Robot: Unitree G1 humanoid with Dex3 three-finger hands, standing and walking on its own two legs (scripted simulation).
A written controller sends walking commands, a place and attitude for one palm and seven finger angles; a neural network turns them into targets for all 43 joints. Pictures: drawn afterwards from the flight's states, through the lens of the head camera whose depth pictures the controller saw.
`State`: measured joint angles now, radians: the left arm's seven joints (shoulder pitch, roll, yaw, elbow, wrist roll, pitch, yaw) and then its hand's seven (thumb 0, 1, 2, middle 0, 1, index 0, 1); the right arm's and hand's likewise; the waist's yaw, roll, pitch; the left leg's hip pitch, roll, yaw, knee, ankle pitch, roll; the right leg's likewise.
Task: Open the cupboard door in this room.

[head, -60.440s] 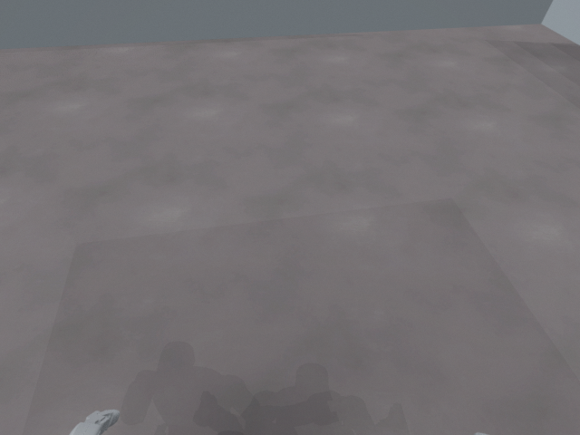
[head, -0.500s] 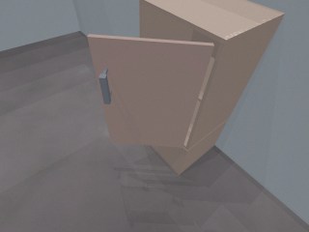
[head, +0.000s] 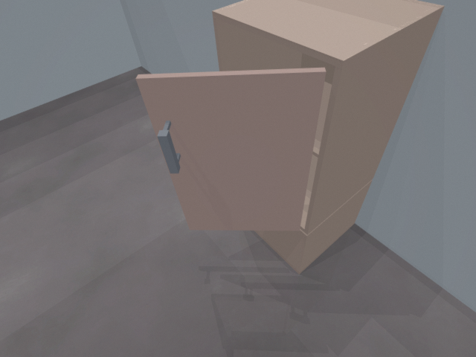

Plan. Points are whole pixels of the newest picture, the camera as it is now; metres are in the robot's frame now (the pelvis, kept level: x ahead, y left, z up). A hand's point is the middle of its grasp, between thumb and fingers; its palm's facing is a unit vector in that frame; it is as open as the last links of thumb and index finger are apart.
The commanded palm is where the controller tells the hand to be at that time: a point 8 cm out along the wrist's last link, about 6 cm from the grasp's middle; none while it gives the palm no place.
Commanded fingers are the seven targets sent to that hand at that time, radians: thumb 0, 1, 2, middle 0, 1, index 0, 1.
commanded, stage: come to a stop and stand still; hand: left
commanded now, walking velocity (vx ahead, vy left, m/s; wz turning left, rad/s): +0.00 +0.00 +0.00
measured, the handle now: (171, 147) +0.57 +0.20 +0.02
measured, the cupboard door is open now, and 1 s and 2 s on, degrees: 48 48 48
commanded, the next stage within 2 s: look again from close up in 0.68 s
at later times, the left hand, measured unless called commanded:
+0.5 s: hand out of the picture +0.08 +0.15 -0.16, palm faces +0.02 -0.97 -0.23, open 7.3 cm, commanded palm none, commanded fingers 0.00 0.90 0.90 -0.20 -0.30 -0.20 -0.30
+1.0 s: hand out of the picture +0.05 +0.14 -0.17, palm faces +0.04 -0.98 -0.21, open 7.4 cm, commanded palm none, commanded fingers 0.00 0.90 0.90 -0.20 -0.30 -0.20 -0.30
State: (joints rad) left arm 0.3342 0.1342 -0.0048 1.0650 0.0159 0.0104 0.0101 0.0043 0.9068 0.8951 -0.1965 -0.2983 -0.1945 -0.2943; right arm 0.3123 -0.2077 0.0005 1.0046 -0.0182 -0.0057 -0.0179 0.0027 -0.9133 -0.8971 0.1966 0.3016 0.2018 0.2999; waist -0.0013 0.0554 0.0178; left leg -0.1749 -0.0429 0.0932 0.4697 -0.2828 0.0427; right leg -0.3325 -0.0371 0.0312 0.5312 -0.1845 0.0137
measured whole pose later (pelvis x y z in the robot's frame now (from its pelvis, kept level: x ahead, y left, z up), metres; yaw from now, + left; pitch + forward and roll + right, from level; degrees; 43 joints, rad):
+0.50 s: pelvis +0.03 -0.03 +0.00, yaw +1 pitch -1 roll +1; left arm 0.21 0.16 0.00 1.08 0.01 -0.02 0.02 0.00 0.92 0.89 -0.20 -0.30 -0.20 -0.29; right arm 0.29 -0.17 0.01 1.10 -0.02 -0.02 -0.03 0.00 -0.91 -0.90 0.20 0.30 0.20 0.30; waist -0.02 0.02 0.04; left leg -0.10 0.01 0.05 0.41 -0.29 -0.02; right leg -0.26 0.02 -0.02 0.48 -0.21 -0.04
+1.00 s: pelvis +0.03 -0.04 +0.01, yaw +1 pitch -1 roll +1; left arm 0.25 0.17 0.01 1.10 0.01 -0.01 0.02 0.00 0.91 0.89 -0.20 -0.30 -0.20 -0.29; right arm 0.29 -0.17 0.01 1.12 -0.02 -0.02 -0.03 0.00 -0.91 -0.90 0.20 0.30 0.20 0.30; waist 0.00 0.00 0.04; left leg -0.09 0.03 0.05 0.39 -0.28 -0.02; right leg -0.23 0.03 -0.03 0.44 -0.19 -0.05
